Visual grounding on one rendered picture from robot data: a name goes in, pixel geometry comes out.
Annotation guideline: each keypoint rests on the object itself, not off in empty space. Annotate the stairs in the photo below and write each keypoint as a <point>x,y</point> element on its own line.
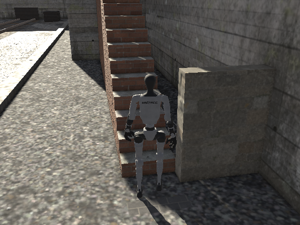
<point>125,56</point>

